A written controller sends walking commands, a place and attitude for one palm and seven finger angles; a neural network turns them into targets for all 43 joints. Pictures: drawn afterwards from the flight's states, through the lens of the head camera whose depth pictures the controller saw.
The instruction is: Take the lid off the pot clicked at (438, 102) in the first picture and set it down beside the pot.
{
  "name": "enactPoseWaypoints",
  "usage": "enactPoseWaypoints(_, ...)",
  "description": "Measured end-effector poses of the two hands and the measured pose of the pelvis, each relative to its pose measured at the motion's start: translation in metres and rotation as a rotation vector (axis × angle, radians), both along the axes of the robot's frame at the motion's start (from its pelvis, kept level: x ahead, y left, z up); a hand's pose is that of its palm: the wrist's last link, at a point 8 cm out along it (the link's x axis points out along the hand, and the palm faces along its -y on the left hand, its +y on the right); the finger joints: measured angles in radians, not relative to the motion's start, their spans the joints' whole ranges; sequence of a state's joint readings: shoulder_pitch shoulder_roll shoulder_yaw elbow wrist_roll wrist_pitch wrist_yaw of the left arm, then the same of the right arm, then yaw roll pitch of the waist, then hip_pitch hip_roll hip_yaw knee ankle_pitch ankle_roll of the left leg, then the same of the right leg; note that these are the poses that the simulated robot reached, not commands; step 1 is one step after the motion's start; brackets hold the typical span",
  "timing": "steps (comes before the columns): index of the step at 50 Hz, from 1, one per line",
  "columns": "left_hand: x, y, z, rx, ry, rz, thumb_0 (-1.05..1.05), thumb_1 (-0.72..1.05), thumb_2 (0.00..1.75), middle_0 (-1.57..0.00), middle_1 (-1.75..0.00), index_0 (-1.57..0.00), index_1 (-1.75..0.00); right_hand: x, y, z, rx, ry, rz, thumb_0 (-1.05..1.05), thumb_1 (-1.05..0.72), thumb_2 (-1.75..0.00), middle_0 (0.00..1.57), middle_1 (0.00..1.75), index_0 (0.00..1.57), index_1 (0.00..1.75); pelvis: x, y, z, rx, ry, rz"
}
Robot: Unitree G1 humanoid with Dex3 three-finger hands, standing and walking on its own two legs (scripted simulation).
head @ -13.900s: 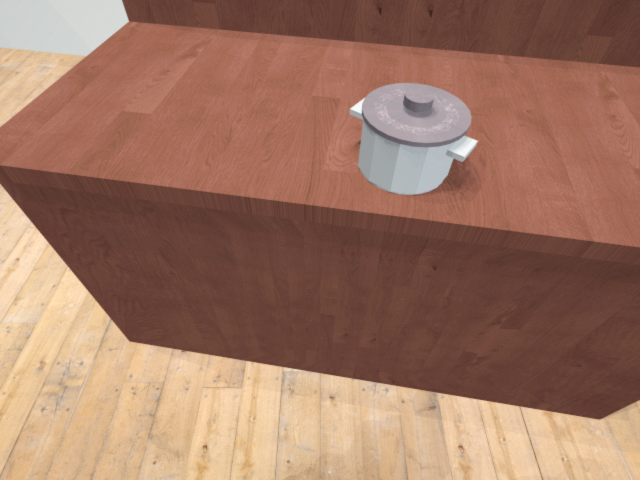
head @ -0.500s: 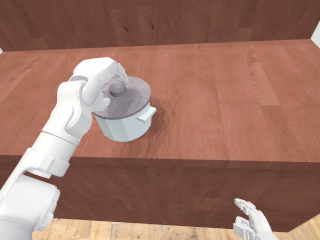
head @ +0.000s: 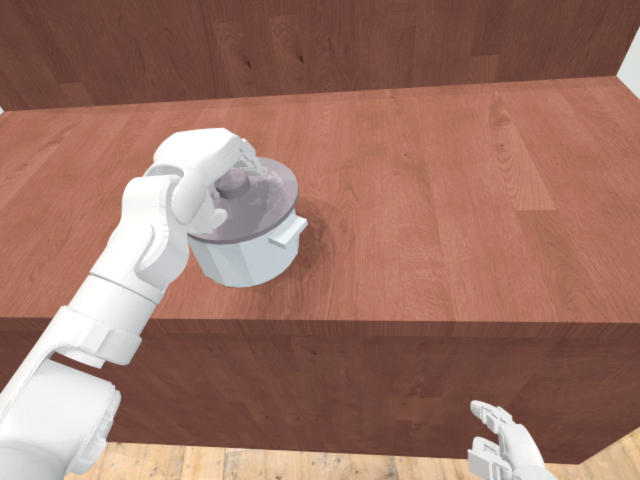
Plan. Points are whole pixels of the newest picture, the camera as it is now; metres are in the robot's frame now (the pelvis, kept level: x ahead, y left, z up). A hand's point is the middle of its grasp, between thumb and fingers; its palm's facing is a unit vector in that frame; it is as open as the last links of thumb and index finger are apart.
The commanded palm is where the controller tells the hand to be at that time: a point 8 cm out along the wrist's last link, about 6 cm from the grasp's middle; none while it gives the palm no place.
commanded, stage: close the fingers and squeeze the knob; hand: left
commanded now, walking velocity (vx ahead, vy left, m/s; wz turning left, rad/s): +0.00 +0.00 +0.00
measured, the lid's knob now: (232, 183) +0.45 +0.14 +0.15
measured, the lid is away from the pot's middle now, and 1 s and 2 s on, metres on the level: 0.01 0.00 0.01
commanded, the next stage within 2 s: lift the lid straight up in 1.04 s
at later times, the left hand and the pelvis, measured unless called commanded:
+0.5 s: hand (218, 194) +0.41 +0.15 +0.17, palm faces -0.16 -0.08 -0.98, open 7.9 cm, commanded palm +0.39 +0.16 +0.23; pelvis +0.00 +0.00 +0.00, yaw +0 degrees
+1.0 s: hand (214, 189) +0.42 +0.15 +0.17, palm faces -0.18 -0.08 -0.98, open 7.6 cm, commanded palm +0.39 +0.16 +0.23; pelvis +0.01 +0.00 +0.00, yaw -1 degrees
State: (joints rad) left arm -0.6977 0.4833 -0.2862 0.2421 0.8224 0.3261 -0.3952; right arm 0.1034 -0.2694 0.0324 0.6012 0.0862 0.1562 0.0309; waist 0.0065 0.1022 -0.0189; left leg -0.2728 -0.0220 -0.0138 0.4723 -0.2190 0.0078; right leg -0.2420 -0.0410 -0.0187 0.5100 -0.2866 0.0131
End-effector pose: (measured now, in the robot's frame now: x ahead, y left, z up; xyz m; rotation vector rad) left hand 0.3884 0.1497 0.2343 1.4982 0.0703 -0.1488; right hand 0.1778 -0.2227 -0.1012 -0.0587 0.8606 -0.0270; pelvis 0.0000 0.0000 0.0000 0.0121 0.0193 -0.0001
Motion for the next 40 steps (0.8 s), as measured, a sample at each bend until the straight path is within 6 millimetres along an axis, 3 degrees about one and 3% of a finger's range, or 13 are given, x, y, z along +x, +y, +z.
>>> enactPoseWaypoints(8, -0.002, 0.001, 0.001, -0.011, -0.003, 0.001, 0.0, -0.15, 1.39, -0.87, -0.1, -0.88, -0.11, 0.005, -0.005, 0.003, 0.0, -0.02, -0.003, 0.02, -0.91, -0.9, 0.19, 0.3, 0.2, 0.3, 0.002, -0.003, 0.0, 0.0, -0.001, -0.002)
enactPoseWaypoints(25, 0.01, 0.001, -0.006, -0.015, 0.023, 0.011, 0.0, 0.07, 1.21, -0.79, -0.58, -0.78, -0.58, 0.008, -0.007, 0.003, -0.018, -0.007, -0.008, 0.02, -0.91, -0.9, 0.19, 0.3, 0.2, 0.3, 0.004, -0.004, 0.0, 0.0, 0.009, -0.002)
enactPoseWaypoints(40, 0.023, 0.007, -0.006, -0.014, 0.041, 0.016, 0.0, 0.08, 1.2, -0.84, -0.64, -0.82, -0.61, -0.01, -0.011, -0.003, -0.034, 0.035, -0.039, 0.02, -0.91, -0.9, 0.19, 0.3, 0.2, 0.3, 0.006, -0.001, 0.0, -0.002, 0.017, -0.008)
